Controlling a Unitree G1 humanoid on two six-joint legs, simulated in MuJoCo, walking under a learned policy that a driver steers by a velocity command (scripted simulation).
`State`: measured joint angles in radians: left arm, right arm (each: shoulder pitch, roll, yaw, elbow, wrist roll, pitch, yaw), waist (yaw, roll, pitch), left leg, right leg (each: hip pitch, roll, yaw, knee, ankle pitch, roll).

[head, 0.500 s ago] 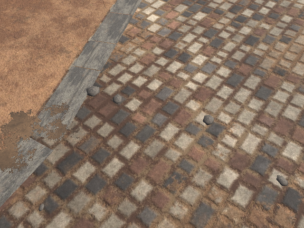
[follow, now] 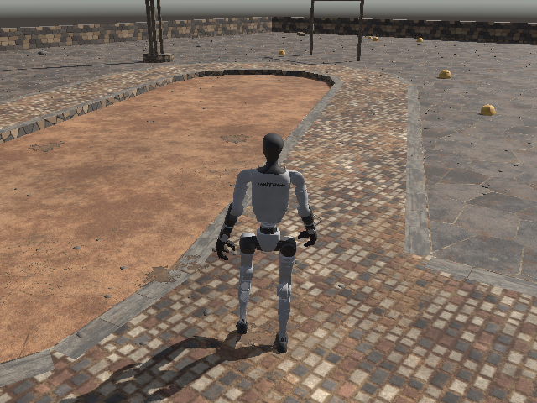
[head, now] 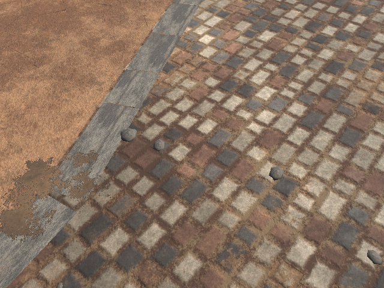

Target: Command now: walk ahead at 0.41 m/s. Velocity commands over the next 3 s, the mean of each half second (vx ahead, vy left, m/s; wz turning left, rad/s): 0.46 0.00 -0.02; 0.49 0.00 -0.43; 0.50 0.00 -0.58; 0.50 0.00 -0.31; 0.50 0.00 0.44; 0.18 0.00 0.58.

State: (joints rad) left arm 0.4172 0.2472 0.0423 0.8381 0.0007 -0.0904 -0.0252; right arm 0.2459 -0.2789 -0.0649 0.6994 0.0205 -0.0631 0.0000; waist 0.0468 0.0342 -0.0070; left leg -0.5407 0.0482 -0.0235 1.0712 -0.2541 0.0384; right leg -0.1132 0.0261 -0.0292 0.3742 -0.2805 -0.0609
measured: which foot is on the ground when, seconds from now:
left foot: up 0.00-0.30, down 0.32-0.86, up 0.88-1.00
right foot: down 0.00-0.32, up 0.34-0.86, down 0.88-1.00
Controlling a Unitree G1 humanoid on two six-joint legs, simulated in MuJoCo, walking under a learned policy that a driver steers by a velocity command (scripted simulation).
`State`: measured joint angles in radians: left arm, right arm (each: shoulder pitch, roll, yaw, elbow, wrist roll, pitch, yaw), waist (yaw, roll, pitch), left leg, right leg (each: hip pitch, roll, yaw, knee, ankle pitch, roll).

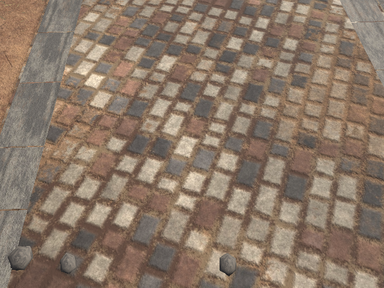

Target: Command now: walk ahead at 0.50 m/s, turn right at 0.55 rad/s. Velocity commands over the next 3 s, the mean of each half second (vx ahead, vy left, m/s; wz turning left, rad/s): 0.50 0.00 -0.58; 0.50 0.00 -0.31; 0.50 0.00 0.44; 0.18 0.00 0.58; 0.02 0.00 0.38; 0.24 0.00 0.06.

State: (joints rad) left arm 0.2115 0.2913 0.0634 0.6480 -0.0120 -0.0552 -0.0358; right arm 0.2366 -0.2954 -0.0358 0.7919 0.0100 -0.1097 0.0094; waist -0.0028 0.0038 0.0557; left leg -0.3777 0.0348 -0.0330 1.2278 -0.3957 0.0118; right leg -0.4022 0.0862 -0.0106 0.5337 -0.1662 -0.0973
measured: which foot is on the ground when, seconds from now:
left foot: up 0.00-0.34, down 0.36-0.90, up 0.92-1.00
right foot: down 0.00-0.36, up 0.38-0.86, down 0.88-1.00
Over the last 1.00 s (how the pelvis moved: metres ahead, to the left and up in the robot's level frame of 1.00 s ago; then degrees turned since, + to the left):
0.54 -0.01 -0.02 -16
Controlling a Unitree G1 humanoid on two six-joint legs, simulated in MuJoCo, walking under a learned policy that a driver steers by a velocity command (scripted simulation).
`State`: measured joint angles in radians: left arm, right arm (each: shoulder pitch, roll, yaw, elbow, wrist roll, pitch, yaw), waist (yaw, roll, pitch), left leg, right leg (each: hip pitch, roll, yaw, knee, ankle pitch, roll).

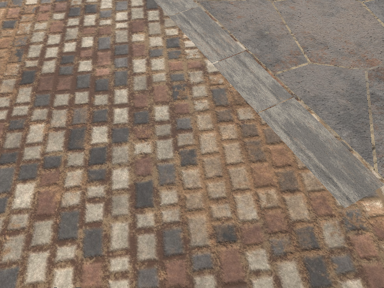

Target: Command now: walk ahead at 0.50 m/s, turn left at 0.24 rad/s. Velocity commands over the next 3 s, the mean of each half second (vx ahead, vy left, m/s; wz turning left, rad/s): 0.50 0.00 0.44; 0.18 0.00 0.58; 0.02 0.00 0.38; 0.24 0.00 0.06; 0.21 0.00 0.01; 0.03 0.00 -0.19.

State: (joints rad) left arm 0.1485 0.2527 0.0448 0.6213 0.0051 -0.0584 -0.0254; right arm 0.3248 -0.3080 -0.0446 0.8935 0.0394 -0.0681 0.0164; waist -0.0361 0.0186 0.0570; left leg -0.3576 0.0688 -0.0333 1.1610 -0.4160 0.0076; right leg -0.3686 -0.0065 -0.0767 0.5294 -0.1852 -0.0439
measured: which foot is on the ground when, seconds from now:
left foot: up 0.00-0.40, down 0.42-0.88, up 0.90-1.00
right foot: down 0.00-0.40, up 0.42-0.86, down 0.88-1.00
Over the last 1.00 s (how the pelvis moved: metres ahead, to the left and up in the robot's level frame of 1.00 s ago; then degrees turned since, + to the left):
0.51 -0.10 0.00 -25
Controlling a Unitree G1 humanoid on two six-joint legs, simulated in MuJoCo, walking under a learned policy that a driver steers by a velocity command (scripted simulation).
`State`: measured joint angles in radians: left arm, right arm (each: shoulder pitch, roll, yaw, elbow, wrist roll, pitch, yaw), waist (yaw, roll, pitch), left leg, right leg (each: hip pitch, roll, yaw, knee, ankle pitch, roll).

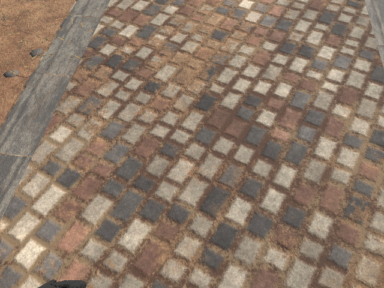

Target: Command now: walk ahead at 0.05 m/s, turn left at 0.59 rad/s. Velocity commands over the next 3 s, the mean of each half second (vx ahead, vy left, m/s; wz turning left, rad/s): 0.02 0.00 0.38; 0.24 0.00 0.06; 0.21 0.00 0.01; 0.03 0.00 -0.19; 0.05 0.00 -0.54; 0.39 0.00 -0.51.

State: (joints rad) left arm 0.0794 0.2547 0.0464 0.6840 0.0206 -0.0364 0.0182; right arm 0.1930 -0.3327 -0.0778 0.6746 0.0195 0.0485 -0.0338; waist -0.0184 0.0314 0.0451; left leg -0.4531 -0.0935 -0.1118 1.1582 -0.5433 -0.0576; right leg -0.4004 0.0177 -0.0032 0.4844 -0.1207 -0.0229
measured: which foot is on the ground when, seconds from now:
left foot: up 0.00-0.26, down 0.28-1.00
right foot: down 0.00-0.28, up 0.30-0.60, down 0.62-0.92, up 0.94-1.00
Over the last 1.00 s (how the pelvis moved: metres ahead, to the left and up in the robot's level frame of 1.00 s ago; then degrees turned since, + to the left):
0.46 0.11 0.00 36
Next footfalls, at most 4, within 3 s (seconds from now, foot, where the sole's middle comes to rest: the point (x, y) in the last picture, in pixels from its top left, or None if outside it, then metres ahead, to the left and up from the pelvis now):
0.28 left None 0.10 0.18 -0.77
0.62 right None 0.06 -0.09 -0.77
1.32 right None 0.42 0.02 -0.77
1.62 left None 0.32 0.24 -0.77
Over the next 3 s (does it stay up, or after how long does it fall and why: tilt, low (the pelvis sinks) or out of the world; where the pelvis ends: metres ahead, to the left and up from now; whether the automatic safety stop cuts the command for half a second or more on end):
stays up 0.47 -0.02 0.01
